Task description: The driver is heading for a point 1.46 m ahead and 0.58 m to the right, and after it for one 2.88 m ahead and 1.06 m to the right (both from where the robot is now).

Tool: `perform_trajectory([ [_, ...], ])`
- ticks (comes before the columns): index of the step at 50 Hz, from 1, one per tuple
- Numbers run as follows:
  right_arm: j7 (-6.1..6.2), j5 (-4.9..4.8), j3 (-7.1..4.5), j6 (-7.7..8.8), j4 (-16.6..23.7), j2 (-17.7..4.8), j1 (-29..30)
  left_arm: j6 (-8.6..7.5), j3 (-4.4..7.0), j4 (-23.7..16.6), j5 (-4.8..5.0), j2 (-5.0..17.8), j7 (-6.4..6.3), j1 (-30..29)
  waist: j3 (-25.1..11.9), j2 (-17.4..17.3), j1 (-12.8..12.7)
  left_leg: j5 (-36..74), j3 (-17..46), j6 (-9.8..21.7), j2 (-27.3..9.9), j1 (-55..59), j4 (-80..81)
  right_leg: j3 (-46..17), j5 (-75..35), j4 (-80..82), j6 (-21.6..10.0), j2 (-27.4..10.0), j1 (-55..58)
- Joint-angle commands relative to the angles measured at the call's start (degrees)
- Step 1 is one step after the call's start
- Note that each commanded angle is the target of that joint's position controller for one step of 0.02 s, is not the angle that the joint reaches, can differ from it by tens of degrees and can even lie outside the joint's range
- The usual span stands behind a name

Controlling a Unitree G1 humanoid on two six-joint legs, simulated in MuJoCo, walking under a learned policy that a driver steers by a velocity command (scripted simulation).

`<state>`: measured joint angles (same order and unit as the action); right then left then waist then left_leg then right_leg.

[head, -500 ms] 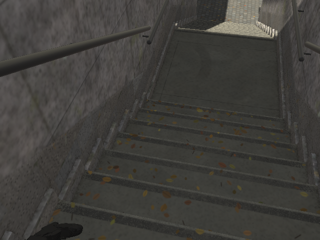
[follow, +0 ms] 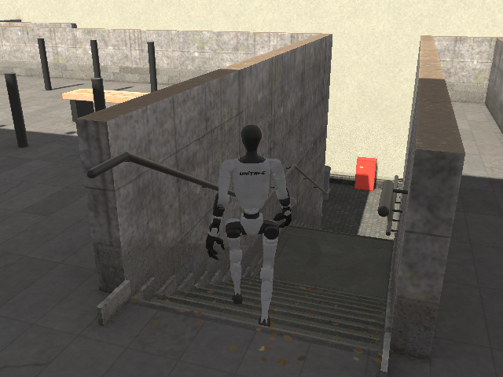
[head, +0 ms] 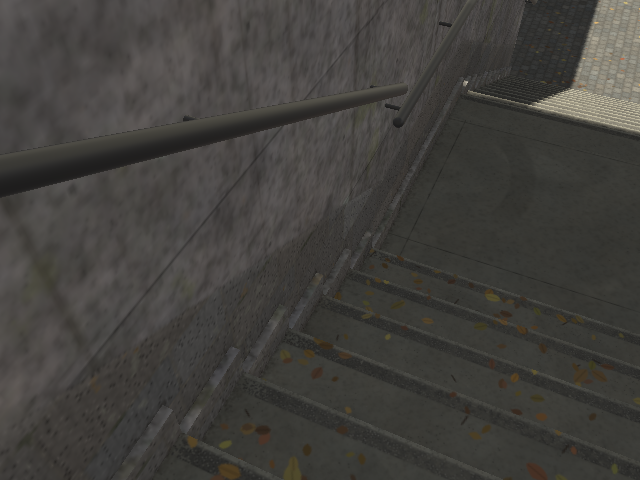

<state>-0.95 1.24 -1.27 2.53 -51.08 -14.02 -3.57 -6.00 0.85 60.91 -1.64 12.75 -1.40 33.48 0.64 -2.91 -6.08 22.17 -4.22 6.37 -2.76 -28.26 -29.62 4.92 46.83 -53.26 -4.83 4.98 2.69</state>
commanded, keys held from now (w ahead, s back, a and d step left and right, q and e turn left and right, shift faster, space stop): w+shift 0.14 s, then w+e+shift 0.16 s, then e+shift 0.70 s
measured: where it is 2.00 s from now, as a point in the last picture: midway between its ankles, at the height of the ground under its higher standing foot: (394, 470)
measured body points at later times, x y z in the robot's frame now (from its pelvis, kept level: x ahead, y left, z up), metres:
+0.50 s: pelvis +0.42 -0.03 -0.23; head +0.44 -0.03 +0.22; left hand +0.40 +0.24 -0.37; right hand +0.51 -0.30 -0.35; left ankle +0.51 +0.09 -0.85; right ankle +0.35 -0.08 -0.94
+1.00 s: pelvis +0.64 -0.03 -0.38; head +0.65 -0.04 +0.07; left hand +0.97 +0.01 -0.43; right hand +0.52 -0.28 -0.50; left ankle +0.71 +0.02 -1.09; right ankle +0.65 -0.17 -1.01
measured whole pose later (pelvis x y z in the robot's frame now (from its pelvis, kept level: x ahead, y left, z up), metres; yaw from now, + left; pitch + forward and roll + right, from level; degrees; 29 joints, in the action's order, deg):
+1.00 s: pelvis +0.64 -0.03 -0.38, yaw -38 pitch +0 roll +0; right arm 2.3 1.0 -0.9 1.5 -45.1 -15.4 -20.2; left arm 7.1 1.6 34.3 -0.9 12.7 0.2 -2.8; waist 2.2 -0.7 -0.1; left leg -20.6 -16.8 3.5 -6.8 -20.4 -41.8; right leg 2.9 4.4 -68.0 -2.0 0.7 -42.6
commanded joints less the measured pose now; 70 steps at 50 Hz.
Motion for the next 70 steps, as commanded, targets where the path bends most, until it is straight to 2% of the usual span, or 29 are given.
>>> perform_trajectory([
  [1, 2.28, 0.71, -4.57, -0.6, -8.29, -9.47, -37.87, 1.05, 2.49, -0.73, -0.61, 11.81, -0.83, -7.02, -7.29, 2.54, 21.11, -2.0, -3.46, 2.58, 3.11, 42.33, -1.9, -4.64, -76.33, -34.96, -2.37, -9.32, -20.48],
  [2, 1.23, 2.31, -5.46, 0.05, -10.0, -12.35, -42.01, 1.1, 2.82, -2.08, 0.83, 9.43, -1.03, -12.97, -2.42, -7.27, 25.15, -1.61, 8.27, 9.16, -4.86, 47.99, 7.02, -4.02, -23.71, -66.95, -0.75, 1.82, -37.9],
  [3, 0.03, 1.89, -4.68, 1.3, -9.17, -13.39, -37.83, 0.42, 1.74, -5.91, 2.87, 5.16, -1.32, -3.29, -9.15, -10.96, 13.28, 15.33, 19.43, 9.21, -15.08, 65.2, -11.37, -14.9, -5.92, -59.1, -0.7, 0.65, -56.63],
  [4, -0.43, 0.7, -4.57, 1.82, -7.78, -10.4, -34.29, 0.17, 1.61, -5.19, 1.94, 7.05, -1.18, -3.95, -6.86, -0.65, 13.45, 8.94, 23.46, 10.8, -17.73, 59.44, -5.28, -15.02, -11.9, -46.59, -0.63, -2.72, -59.69],
  [5, 0.21, 0.85, -6.44, 2.29, -8.54, -13.78, -31.01, 1.02, 1.83, -6.74, -0.1, 7.2, -0.79, -6.36, -2.0, -2.99, 10.32, -23.55, 31.32, 16.81, -21.19, 51.84, 0.99, -14.21, -14.32, -41.81, -0.1, -5.79, -64.34],
  [6, 0.71, 0.87, -5.09, 3.21, -7.04, -8.53, -23.42, 1.18, 3.33, -6.16, -2.38, 10.79, -0.27, -11.85, 3.44, 8.51, 8.13, -39.73, 31.19, 13.67, -17.77, 36.13, 5.3, -17.95, -23.58, -28.18, 0.74, -8.5, -57.84],
  [8, 0.69, -0.16, -4.02, 5.66, -6.66, -7.11, -17.94, 4.52, 3.67, -8.46, -3.06, 8.55, 0.83, -17.06, 11.21, 5.42, 3.78, -34.43, 26.92, 12.79, -17.21, 5.86, 5.35, -16.67, -28.19, -8.99, 4.7, -10.76, -40.39],
  [13, 2.49, -1.38, -2.88, 8.6, -6.06, -4.11, -10.84, 4.26, 1.0, -9.51, 0.75, 0.48, 4.73, -17.14, 4.6, -1.94, 0.37, -48.61, -2.0, -0.96, -2.9, -18.17, -5.39, -3.38, -84.28, 11.77, 1.36, -3.78, -3.52],
  [16, 2.43, -1.51, -2.77, 7.35, -7.46, -4.88, -12.05, 4.92, 2.66, -5.77, -2.14, 5.98, 2.56, -7.73, 1.19, -0.85, -1.07, -22.93, -7.58, -2.91, -3.4, -8.43, -29.62, 6.12, -78.27, 8.27, -1.75, 1.18, 3.45],
  [18, 2.64, -0.08, -4.43, 3.54, -5.6, -10.39, -4.31, 4.14, 5.43, -0.28, -2.09, 10.72, 1.29, 17.07, -1.25, 8.36, -17.4, -8.87, -10.92, -3.32, 1.64, -4.21, -82.21, 0.98, -68.4, 32.72, -9.32, -2.67, 9.37],
  [19, 2.84, 1.43, -3.98, 2.51, -1.81, -6.73, -3.65, 3.92, 5.78, 1.22, 0.18, 15.04, 1.92, 16.41, 5.93, 23.09, -13.42, -62.87, -7.91, -3.61, 8.67, -31.37, -102.4, -12.7, -101.37, 18.53, -12.62, -10.58, 16.95],
  [20, 3.44, 1.44, -2.17, 2.72, 3.21, -3.53, -10.8, 3.04, 4.96, -1.15, 0.75, 15.88, 1.85, 8.53, 3.57, 16.23, -1.03, -56.21, 3.18, -1.38, 2.76, -40.37, -83.09, -27.67, -108.81, 16.33, -12.12, -16.47, 18.93],
  [22, 3.85, 0.83, -3.65, 2.81, -0.13, -7.5, -11.9, 3.16, 3.27, -5.01, -0.52, 9.75, 1.63, -2.69, 6.15, -6.65, 3.69, -46.19, 6.81, -2.22, -0.26, -31.95, -58.72, -26.94, -81.84, 20.22, -9.16, -15.03, 2.36],
  [25, 5.12, 1.67, -2.04, 0.66, 2.68, -3.09, -13.72, 1.28, 3.6, -9.03, 0.74, 13.76, -0.8, -15.26, 3.18, 7.88, 11.01, -26.14, 7.8, -7.37, -0.56, -0.17, -30.66, -32.01, -96.8, 21.19, -13.52, -16.57, -28.22],
  [27, 3.57, 0.16, -2.61, 1.68, 2.56, -5.76, -9.8, 0.84, 1.93, -7.57, 2.85, 6.42, -1.02, -12.65, -1.04, -2.9, 8.88, 0.69, 4.31, -6.58, 3.55, 5.7, -16.61, -24.33, -67.41, 12.35, -10.03, -3.7, -30.66],
  [30, 2.54, -0.68, 0.03, 2.37, 6.17, 0.61, -8.43, 2.42, 2.64, -6.73, 1.24, 6.29, -1.23, -11.0, 0.72, 5.62, 5.71, 8.49, 2.06, -8.34, 9.09, 26.48, -0.64, -21.06, -48.04, -3.57, -3.38, 4.07, -39.81],
  [33, 3.05, -0.45, -1.73, 2.54, 0.95, -4.18, -27.23, 5.73, 3.25, -9.43, -0.32, 7.6, -1.35, -15.68, -6.46, 5.47, 15.3, 23.29, 7.62, -6.24, 0.34, 46.9, 7.59, -17.83, -25.39, -37.04, -0.47, 5.26, -40.83],
  [34, 2.83, -0.39, -2.6, 2.14, 1.39, -8.75, -32.58, 6.18, 3.95, -12.51, 1.96, 6.42, -1.65, -15.57, -9.52, -1.54, 18.14, 47.57, 14.99, -1.51, -13.28, 51.77, 3.82, -11.03, 5.49, -61.76, 1.78, 10.92, -45.17],
  [35, 1.58, 0.68, -2.11, 2.54, 3.93, -10.37, -25.21, 7.15, 2.69, -17.65, 6.0, 3.42, -2.61, -2.18, -18.76, -10.92, 5.12, 62.7, 23.42, 5.81, -30.17, 63.9, -12.55, -8.39, 8.82, -72.77, 2.7, 5.05, -59.42],
  [38, 1.53, 0.15, 0.38, 2.74, 7.05, -2.1, -19.77, 8.72, 2.99, -18.2, -1.65, 5.73, -1.82, -15.66, -6.33, 4.36, 7.42, 14.61, 16.25, 7.29, -20.95, 33.0, 2.38, -6.09, -10.24, -63.71, 3.17, -0.96, -59.25],
  [39, 3.09, -0.13, -1.75, 2.61, 7.79, -9.17, -18.05, 10.14, 1.64, -22.29, -1.36, 2.36, -0.99, -18.64, -6.4, -5.65, 5.82, -0.77, 22.61, 13.79, -28.1, 26.33, 6.37, -6.53, -13.08, -65.71, 4.11, -2.62, -60.93],
  [42, 3.81, -0.28, -0.13, 1.41, 8.82, -3.88, -12.29, 12.06, 1.32, -25.26, -0.21, 2.48, -0.78, -25.88, 2.88, -2.27, 1.0, -28.74, 8.4, 6.12, -16.86, -3.64, 7.55, -7.29, -34.79, -43.21, 5.89, -3.84, -51.32],
  [45, 4.81, -1.88, 0.24, 1.44, 10.32, -5.88, -10.47, 13.42, 0.9, -26.79, -0.41, 0.63, 1.06, -28.85, -3.0, -0.21, -0.44, -27.01, 2.65, 2.7, -15.07, -3.09, 5.16, -2.96, -48.64, -24.95, 4.24, -3.11, -40.87],
  [53, 3.0, 1.71, -3.96, -3.98, 10.9, -13.12, -16.56, 10.69, 0.92, -30.49, 3.95, 0.43, 2.86, -33.84, -3.73, -6.94, 6.03, -16.49, -6.74, -0.07, -18.23, 15.81, -4.92, 3.64, -21.13, 6.19, 0.89, -0.82, -28.74],
  [55, 2.59, 0.7, -4.46, -5.34, 12.02, -12.26, -16.14, 9.13, 2.65, -25.25, 3.08, 5.33, 2.05, -20.44, -8.98, 7.15, 0.81, -27.03, -11.12, -3.08, -11.57, 0.32, -33.76, -8.69, -41.62, 18.64, -2.74, -1.77, -4.19],
  [56, 1.96, 0.09, -2.33, -5.87, 16.06, -5.34, -18.22, 9.0, 3.85, -25.47, 2.83, 12.96, 1.98, -20.97, -10.77, 18.26, 6.45, -64.24, -4.42, -5.67, -4.27, -19.88, -48.67, -30.59, -94.42, 8.34, -10.99, -17.28, 4.44],
  [57, 2.26, 0.72, -0.78, -5.51, 20.17, -5.12, -12.82, 9.17, 5.04, -26.15, 2.82, 16.58, 1.87, -17.22, -19.69, 17.62, 0.98, -60.23, 6.34, -7.62, -2.89, -18.91, -49.22, -37.6, -88.5, 17.67, -17.01, -22.57, 1.82],
  [62, 4.83, 1.26, -1.58, -7.39, 16.09, -7.52, -12.35, 10.86, 0.75, -28.49, 0.91, 6.41, -0.02, -33.55, -5.96, 7.66, 10.18, -41.52, 5.85, -9.66, 0.26, -7.27, -52.15, -26.11, -55.15, 21.92, -12.52, -14.5, -29.61],
  [70, 1.89, -0.25, 1.13, -7.51, 18.06, -3.72, -7.61, 11.62, 1.01, -26.29, -0.03, 7.26, -0.02, -27.38, -5.73, 10.36, 5.83, -48.63, 3.1, -7.84, 1.34, 1.23, -31.62, -25.81, -26.38, 26.11, -8.56, -11.16, -29.88],
])
Keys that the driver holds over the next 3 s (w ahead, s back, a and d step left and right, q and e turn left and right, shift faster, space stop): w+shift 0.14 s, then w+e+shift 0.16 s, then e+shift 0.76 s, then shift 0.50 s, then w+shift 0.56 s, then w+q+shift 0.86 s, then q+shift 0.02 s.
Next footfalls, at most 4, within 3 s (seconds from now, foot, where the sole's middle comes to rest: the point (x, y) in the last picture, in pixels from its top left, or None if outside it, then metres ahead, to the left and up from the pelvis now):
0.02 left None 0.17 0.09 -0.82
0.36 right None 0.39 -0.08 -0.98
0.66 left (363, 453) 0.74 0.01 -1.13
1.10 right None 0.65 -0.17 -1.13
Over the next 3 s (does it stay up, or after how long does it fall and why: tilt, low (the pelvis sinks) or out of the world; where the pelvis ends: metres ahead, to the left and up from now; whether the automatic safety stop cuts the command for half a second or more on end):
stays up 1.15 -0.67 -0.70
